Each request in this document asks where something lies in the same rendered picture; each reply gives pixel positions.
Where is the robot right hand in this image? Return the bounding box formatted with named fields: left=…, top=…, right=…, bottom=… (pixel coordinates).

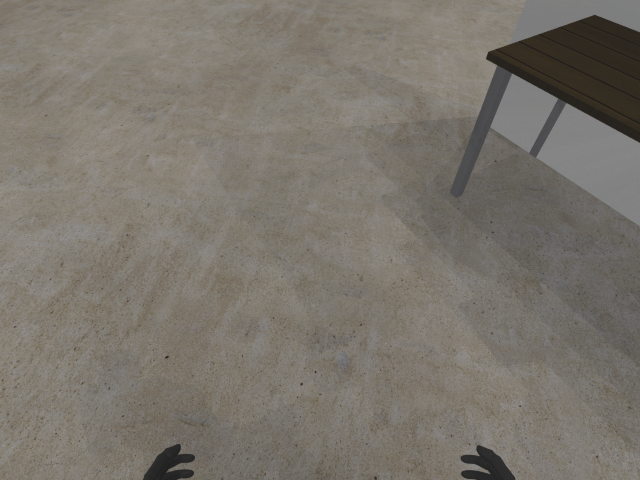
left=461, top=445, right=515, bottom=480

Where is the robot left hand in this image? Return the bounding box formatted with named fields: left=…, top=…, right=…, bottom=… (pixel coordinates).
left=143, top=444, right=195, bottom=480

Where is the table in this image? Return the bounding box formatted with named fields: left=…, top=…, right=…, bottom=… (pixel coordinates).
left=450, top=15, right=640, bottom=198

